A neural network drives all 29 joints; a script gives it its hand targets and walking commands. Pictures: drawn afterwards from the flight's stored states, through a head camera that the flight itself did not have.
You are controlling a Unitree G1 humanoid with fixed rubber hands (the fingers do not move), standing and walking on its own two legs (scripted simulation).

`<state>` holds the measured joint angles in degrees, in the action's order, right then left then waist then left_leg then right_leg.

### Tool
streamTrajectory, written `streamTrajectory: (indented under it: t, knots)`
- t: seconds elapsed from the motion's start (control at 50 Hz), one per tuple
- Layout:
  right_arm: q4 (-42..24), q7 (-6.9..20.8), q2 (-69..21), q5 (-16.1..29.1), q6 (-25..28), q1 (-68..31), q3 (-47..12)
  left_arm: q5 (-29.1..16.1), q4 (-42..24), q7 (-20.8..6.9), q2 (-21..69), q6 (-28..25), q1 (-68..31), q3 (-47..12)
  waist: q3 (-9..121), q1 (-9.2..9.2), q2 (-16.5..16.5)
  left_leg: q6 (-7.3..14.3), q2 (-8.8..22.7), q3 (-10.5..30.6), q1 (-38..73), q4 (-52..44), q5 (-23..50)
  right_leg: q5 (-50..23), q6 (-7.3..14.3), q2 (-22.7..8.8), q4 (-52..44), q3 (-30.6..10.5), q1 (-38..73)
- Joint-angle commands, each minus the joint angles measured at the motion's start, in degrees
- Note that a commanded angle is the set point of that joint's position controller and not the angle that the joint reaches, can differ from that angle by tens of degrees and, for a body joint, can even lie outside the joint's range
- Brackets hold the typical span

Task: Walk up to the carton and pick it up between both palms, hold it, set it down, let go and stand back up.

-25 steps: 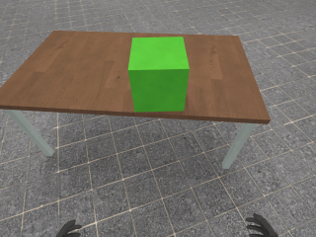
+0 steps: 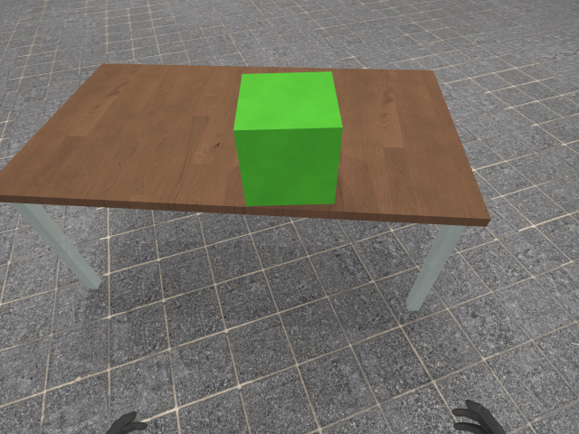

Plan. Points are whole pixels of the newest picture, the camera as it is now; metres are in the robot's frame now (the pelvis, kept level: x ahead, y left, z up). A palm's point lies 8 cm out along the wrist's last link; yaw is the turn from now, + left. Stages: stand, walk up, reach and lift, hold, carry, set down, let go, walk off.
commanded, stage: stand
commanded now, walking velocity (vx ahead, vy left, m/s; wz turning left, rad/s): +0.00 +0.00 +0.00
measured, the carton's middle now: (288, 139) +0.79 +0.03 -0.07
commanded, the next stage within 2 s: walk up in 0.16 s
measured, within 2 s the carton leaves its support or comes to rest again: neither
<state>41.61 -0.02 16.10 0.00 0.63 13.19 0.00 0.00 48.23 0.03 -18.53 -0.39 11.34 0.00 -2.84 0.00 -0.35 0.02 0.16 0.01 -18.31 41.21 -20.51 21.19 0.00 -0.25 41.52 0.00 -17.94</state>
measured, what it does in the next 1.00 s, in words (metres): shifts its weight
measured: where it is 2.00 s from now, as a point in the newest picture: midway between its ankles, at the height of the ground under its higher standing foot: outside the picture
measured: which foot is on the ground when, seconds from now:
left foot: down 0.00-1.00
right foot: down 0.00-1.00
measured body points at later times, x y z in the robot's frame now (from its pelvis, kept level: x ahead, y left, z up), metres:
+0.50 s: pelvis -0.01 +0.00 +0.00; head -0.01 -0.01 +0.45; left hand +0.09 +0.30 -0.11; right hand +0.10 -0.27 -0.12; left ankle +0.01 +0.12 -0.72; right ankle +0.01 -0.12 -0.72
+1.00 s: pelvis -0.05 +0.03 +0.00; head -0.02 +0.03 +0.45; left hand +0.04 +0.34 -0.11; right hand +0.06 -0.25 -0.12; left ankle -0.01 +0.12 -0.72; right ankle -0.03 -0.10 -0.70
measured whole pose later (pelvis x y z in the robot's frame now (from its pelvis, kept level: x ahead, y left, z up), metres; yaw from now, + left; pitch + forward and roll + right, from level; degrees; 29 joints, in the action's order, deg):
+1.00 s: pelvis -0.05 +0.03 +0.00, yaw +1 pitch -4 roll -1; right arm 43.5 1.6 19.7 0.0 -2.4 13.0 0.0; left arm 0.0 49.7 1.5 -22.3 -0.6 11.3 0.0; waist -7.4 0.0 -1.9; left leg 2.7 -1.1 0.0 -19.4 42.5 -19.4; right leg 27.9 0.8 0.9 48.1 0.0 -19.2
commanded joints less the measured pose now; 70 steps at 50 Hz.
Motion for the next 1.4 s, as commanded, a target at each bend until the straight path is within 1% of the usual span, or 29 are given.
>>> streamTrajectory:
  t: [0.0,0.32,0.36,0.44,0.48,0.5,0.54,0.58,0.64,0.7,0.74,0.8,0.82,0.84,0.86,0.9,0.96,1.02,1.04,1.06,1.08,1.1,1.14,1.18,1.22,1.24,1.26,1.3,1.38]
  knots:
    - [0.95,-0.62,14.60,-0.91,2.81,-3.78,4.79,0.37,-1.67,0.28,-13.35,-2.79,-4.08,3.95,2.95,-0.47,-0.33,4.07,4.76,7.02,2.05,-11.27,11.52,-10.73,4.27,-5.83,-12.66,-7.72,2.51]
    - [3.14,-0.42,13.86,-0.47,2.46,-3.88,4.42,0.73,-0.14,0.28,-13.45,-3.19,-5.11,3.52,1.81,0.42,0.62,3.45,4.50,6.90,3.22,-11.94,10.44,-10.05,4.03,-6.87,-15.86,-9.12,1.60]
    - [1.37,0.15,15.50,-2.04,-0.21,-5.01,5.64,0.58,0.21,2.08,-19.10,-3.72,1.55,5.63,0.83,-0.94,0.61,2.32,1.44,3.02,-0.08,-1.18,12.53,-17.67,8.34,-12.32,-17.04,-17.10,1.14]
    - [1.01,0.50,14.42,-2.61,-1.38,-0.43,6.15,1.32,-2.02,2.92,-20.45,-3.37,0.05,6.37,-1.07,0.47,8.34,1.83,0.62,2.04,-2.44,7.06,-7.39,-18.45,15.04,-18.78,-17.49,-23.63,-3.63]
    - [1.90,0.71,14.79,-2.94,-1.01,2.33,6.50,1.34,-2.83,2.70,-19.12,-2.80,-2.74,5.87,-2.58,2.64,7.59,2.77,1.52,1.97,2.77,-3.86,-2.64,-16.00,11.37,-14.79,-14.05,-17.93,-8.02]
    - [2.09,0.70,16.40,-3.42,-0.53,3.42,6.98,1.09,-3.14,2.58,-17.38,-2.50,-3.22,5.26,-2.35,3.14,3.28,3.34,2.59,4.45,6.10,-10.15,5.59,-14.62,8.37,-11.60,-10.60,-14.29,-10.08]
    - [-0.22,0.89,19.52,-2.76,-0.02,-2.04,7.32,-0.73,-2.80,2.78,-13.92,-2.18,-0.84,4.45,0.05,-0.01,-9.13,12.21,13.54,17.49,1.37,-18.16,18.51,-0.74,2.91,0.98,3.56,0.09,-5.02]
    - [-1.20,0.87,18.90,-2.71,0.03,-3.68,6.88,-0.84,-2.22,2.88,-13.89,-1.92,2.86,4.68,0.10,-1.14,-8.59,16.08,15.53,18.63,-1.31,-17.43,22.97,11.68,2.72,1.27,7.50,0.85,-0.75]
    - [-2.09,0.62,18.07,-2.13,-0.64,-6.41,6.51,-0.49,-0.83,2.65,-13.83,-2.81,7.17,4.41,0.30,-3.37,-9.68,10.60,11.14,12.17,-4.07,-13.46,21.37,-1.21,3.79,-0.58,-5.24,1.00,5.49]
    - [-1.91,0.76,16.39,-1.48,-2.11,-5.54,6.87,1.22,-0.55,2.63,-20.84,-3.31,6.29,5.95,-1.64,-1.42,2.45,2.94,0.64,4.47,-5.76,1.66,0.70,-4.99,11.21,-12.95,-16.49,-19.88,-0.79]
    - [-0.38,0.93,16.11,-2.05,-2.54,-0.70,7.20,1.60,-2.22,2.95,-22.47,-3.19,1.32,6.23,-2.06,0.94,6.18,1.97,-0.46,2.61,-0.07,10.84,-6.08,-4.61,16.58,-19.96,-19.88,-27.65,-8.42]
    - [2.61,1.21,16.79,-2.95,-1.64,4.87,7.71,1.54,-3.24,2.83,-18.92,-2.51,-4.07,4.96,-4.05,4.56,4.17,3.73,1.75,4.54,6.47,-7.70,-4.67,-5.70,9.20,-11.80,-11.04,-15.05,-13.72]
    - [1.91,1.13,20.10,-3.33,-1.08,2.81,8.28,0.62,-3.54,2.75,-15.65,-2.10,-2.20,4.26,-4.40,3.18,-5.67,6.50,8.04,15.17,4.16,-17.71,0.50,-4.76,4.65,-3.68,-0.05,-6.47,-13.54]
    - [0.25,1.26,21.42,-3.06,-0.62,-0.15,8.42,-0.14,-3.11,2.97,-14.60,-1.57,-0.60,4.20,-3.45,2.01,-11.60,9.12,14.93,24.28,2.64,-24.16,5.78,9.39,2.28,2.98,8.73,-0.61,-12.53]
    - [-0.47,1.19,21.47,-2.77,-0.42,-1.04,8.27,-0.19,-2.78,3.34,-16.04,-1.26,0.15,4.73,-3.31,1.72,-8.39,11.80,16.76,26.58,-0.43,-24.14,9.59,13.70,2.05,2.70,14.57,-4.57,-9.48]
    - [-1.20,0.70,19.49,-2.46,-0.29,-3.50,7.51,-0.99,-2.07,3.07,-16.17,-1.38,2.54,5.01,-3.32,0.05,-7.52,13.17,14.59,21.27,0.22,-20.83,16.01,12.50,2.42,1.43,15.68,-4.27,-7.14]
    - [-1.59,0.51,18.45,-2.73,-0.68,-3.07,7.13,-0.43,-1.43,2.84,-14.79,-2.24,5.08,4.75,0.01,0.04,-11.34,13.67,13.37,16.76,6.03,-15.82,27.19,11.84,2.73,0.44,7.81,-0.86,-5.98]
    - [-1.32,0.36,18.27,-1.37,-0.70,-5.08,6.34,0.25,0.28,2.55,-13.72,-3.06,8.60,4.48,4.53,-3.02,-6.49,9.68,11.42,12.31,3.53,-10.07,24.34,-3.67,3.24,-0.44,-12.52,0.83,5.83]
    - [-1.47,0.40,16.53,-1.11,-0.94,-5.45,5.61,1.02,0.67,2.73,-15.66,-3.46,8.53,4.68,4.65,-3.08,-4.40,6.38,9.26,10.56,-0.45,-6.27,20.79,-7.49,4.40,-3.15,-15.46,-6.03,8.85]
    - [-1.59,0.54,15.48,-0.70,-1.17,-5.21,5.55,1.77,0.08,2.84,-19.86,-3.85,6.64,5.31,4.37,-1.71,2.41,2.85,2.85,6.63,-4.74,0.45,10.18,-8.64,8.40,-11.24,-18.50,-21.38,7.32]
    - [-0.66,0.28,15.20,-0.67,-1.62,-4.62,5.59,1.35,-0.25,2.52,-21.55,-3.88,2.87,5.63,1.22,-0.01,7.11,1.76,-0.65,1.96,-3.29,4.55,-5.21,-11.88,13.58,-17.60,-19.56,-26.18,0.91]
    - [-0.06,0.23,16.22,-1.22,-1.73,-3.54,6.01,1.60,-1.48,2.41,-21.42,-3.92,1.14,5.40,-0.04,0.09,5.11,1.81,-0.12,2.86,-1.74,8.30,-10.08,-13.81,16.33,-19.31,-18.61,-28.07,-2.10]
    - [1.28,0.40,15.80,-1.07,-1.37,-2.13,5.88,1.44,-1.77,2.77,-21.34,-3.75,-1.28,5.12,-0.89,1.16,5.75,2.30,0.98,2.33,1.74,4.70,-7.25,-17.09,15.27,-16.53,-16.42,-24.32,-5.07]
    - [2.26,0.49,16.88,-1.97,-0.54,0.51,6.27,1.23,-2.29,2.37,-18.54,-3.32,-2.89,4.39,-1.06,3.16,3.97,3.11,2.93,4.85,8.26,-8.17,4.00,-16.07,8.91,-11.22,-12.22,-16.95,-9.71]
    - [1.21,0.82,20.12,-2.00,0.33,-3.08,6.97,-0.02,-1.55,1.88,-15.48,-2.30,-0.46,4.13,0.72,0.60,-4.56,9.48,11.91,18.64,3.13,-20.69,-2.23,0.48,3.42,-0.35,-0.87,-5.25,-5.39]
    - [0.78,0.94,20.08,-2.04,0.37,-5.07,6.74,-0.08,-0.69,1.98,-15.46,-1.92,1.76,4.31,-0.51,-0.80,-6.78,12.05,15.48,21.42,0.29,-22.85,-4.44,5.26,3.03,1.16,2.74,-1.72,-3.38]
    - [0.14,0.95,19.77,-2.01,0.28,-6.48,6.84,0.03,-0.25,1.82,-15.57,-1.82,3.15,4.63,-1.12,-1.33,-5.36,13.43,16.00,21.36,-3.42,-22.98,-5.57,7.64,2.92,1.16,4.66,-1.37,-0.64]
    - [-0.45,0.92,19.09,-1.84,-0.13,-8.99,6.39,0.53,0.69,1.60,-15.69,-2.49,6.39,4.99,-1.25,-3.04,-6.68,10.96,13.08,16.00,-7.07,-19.86,-7.64,4.71,4.04,0.42,-1.48,-0.77,4.34]
    - [0.62,0.96,17.07,-1.26,-1.25,-6.81,6.19,1.82,-0.13,1.43,-19.50,-3.43,2.70,5.52,-3.27,-0.35,2.30,2.55,1.34,6.17,-4.53,-5.65,-10.82,10.28,9.77,-9.88,-19.79,-20.87,-4.01]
